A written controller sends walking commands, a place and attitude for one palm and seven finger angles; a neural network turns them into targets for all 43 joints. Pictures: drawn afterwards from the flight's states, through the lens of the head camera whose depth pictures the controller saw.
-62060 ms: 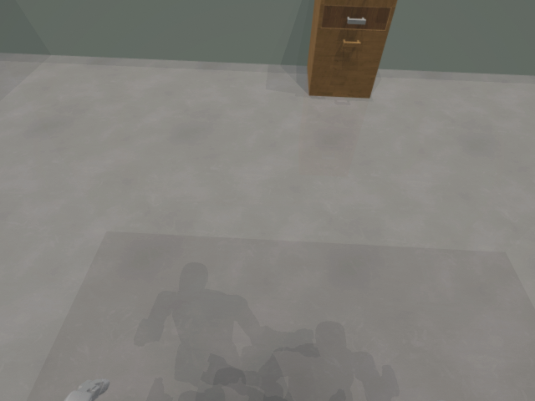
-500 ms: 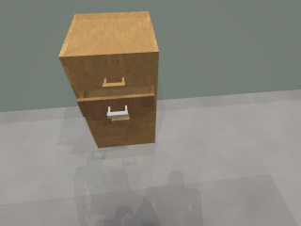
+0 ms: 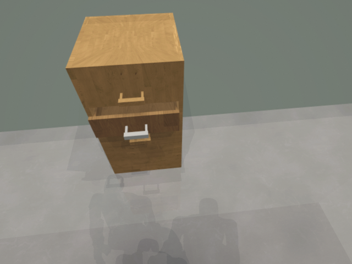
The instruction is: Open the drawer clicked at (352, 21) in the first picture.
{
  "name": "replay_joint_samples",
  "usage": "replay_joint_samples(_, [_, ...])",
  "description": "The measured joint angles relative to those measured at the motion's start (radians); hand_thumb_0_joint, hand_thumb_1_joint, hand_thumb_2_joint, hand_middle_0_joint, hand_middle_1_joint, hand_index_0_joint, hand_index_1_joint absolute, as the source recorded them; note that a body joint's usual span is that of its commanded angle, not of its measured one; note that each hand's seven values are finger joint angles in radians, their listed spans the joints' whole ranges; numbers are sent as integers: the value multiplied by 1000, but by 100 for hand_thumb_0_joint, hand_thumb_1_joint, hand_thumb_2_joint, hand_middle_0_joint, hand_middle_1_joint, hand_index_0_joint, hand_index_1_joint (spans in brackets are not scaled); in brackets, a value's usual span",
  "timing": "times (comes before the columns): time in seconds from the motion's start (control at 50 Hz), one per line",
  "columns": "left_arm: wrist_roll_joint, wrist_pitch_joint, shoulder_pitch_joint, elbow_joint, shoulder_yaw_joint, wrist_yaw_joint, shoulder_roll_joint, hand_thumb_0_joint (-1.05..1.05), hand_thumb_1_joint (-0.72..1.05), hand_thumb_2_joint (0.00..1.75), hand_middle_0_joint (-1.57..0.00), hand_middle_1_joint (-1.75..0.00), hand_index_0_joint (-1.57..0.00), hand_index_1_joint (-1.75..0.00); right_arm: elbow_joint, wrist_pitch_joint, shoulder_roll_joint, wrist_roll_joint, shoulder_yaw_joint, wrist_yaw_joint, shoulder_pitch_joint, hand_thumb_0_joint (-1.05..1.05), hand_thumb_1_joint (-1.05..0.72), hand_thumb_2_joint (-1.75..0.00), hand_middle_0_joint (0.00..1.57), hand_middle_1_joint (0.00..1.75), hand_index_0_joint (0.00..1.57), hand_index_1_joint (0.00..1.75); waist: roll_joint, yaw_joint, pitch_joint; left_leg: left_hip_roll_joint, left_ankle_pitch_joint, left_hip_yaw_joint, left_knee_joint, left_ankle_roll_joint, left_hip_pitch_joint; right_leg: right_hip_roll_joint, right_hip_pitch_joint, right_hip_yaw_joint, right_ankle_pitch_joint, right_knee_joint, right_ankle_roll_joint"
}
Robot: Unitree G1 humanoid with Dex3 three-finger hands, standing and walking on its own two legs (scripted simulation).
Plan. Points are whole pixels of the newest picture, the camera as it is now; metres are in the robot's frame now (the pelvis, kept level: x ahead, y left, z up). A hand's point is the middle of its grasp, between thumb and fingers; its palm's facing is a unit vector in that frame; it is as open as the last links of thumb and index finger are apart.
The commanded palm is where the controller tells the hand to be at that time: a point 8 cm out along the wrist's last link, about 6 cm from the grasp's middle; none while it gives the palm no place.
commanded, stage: look to check the result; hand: left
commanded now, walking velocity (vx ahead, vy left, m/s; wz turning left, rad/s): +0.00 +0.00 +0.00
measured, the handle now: (136, 131) +0.66 +0.22 -0.25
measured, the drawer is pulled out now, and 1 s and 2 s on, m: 0.07 0.07 0.07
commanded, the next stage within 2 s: turn to face it in 1.16 s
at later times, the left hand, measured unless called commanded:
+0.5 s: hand out of the picture +0.00 +0.15 -0.18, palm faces +0.08 -0.98 -0.18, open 7.4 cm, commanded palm none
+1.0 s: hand out of the picture +0.00 +0.15 -0.17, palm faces +0.08 -0.98 -0.18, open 7.4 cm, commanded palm none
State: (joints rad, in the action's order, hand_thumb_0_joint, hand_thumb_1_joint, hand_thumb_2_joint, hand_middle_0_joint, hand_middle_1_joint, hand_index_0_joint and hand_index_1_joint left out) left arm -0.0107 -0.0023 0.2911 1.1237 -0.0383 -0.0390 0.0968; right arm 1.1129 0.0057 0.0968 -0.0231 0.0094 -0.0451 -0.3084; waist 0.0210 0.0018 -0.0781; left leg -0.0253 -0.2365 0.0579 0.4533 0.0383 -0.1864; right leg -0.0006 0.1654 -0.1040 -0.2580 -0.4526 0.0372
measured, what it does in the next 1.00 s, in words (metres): stands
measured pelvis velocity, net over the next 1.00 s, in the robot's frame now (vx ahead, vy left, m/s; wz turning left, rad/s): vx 0.01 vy -0.01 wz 0.00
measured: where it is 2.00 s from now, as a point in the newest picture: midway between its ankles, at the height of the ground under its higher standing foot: outside the picture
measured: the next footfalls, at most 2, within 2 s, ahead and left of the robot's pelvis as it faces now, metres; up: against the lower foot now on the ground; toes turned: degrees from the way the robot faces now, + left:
none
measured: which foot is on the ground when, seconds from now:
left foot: down 0.00-1.00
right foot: down 0.00-1.00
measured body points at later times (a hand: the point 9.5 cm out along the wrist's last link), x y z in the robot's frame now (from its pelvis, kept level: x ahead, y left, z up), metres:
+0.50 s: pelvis +0.01 -0.01 +0.00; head +0.03 -0.01 +0.45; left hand -0.01 +0.20 -0.16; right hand -0.01 -0.20 -0.17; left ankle +0.01 +0.15 -0.74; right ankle +0.00 -0.09 -0.74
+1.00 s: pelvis +0.01 -0.01 +0.00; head +0.03 -0.01 +0.45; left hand -0.01 +0.20 -0.16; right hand -0.02 -0.21 -0.17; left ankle +0.01 +0.15 -0.74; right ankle +0.00 -0.09 -0.74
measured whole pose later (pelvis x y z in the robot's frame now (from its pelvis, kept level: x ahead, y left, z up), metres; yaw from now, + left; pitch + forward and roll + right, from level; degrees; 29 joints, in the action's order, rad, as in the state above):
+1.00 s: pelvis +0.01 -0.01 +0.00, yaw +0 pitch -2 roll +0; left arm -0.01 0.00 0.30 1.12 -0.04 -0.04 0.10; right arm 1.13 0.01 0.10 -0.02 0.01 -0.05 -0.32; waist 0.02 0.00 -0.07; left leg -0.04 -0.25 0.06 0.44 0.05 -0.16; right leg -0.01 0.14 -0.11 -0.27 -0.44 0.05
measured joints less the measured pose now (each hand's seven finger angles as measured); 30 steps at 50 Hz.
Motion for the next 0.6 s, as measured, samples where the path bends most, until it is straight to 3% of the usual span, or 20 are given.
replay_joint_samples(0.6, [3, 3, 4, -1, -1, -2, 4, 0, 91, 90, -20, -30, -19, -30, 10, -1, 0, 2, -2, -5, -3, 0, -91, -90, 20, 30, 20, 30, -3, -1, 3, -9, -15, 6, -9, 9, 24, -9, -27, -6, -15, 11, 7])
